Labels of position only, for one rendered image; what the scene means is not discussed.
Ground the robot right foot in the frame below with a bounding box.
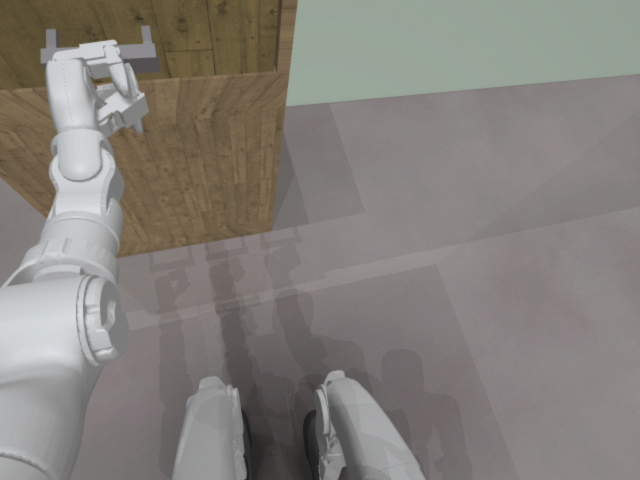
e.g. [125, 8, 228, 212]
[303, 410, 339, 480]

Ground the robot right thigh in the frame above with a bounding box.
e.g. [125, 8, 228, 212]
[314, 378, 426, 480]

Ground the cabinet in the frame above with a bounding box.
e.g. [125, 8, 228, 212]
[0, 0, 298, 258]

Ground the handle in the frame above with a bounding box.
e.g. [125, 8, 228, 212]
[41, 25, 160, 74]

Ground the robot left upper arm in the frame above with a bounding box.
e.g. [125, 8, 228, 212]
[0, 274, 129, 480]

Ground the left robot forearm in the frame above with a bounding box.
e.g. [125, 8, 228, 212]
[0, 129, 125, 289]

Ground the robot left hand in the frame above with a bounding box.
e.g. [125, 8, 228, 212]
[45, 40, 149, 138]

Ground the drawer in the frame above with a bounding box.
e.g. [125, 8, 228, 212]
[0, 0, 279, 90]

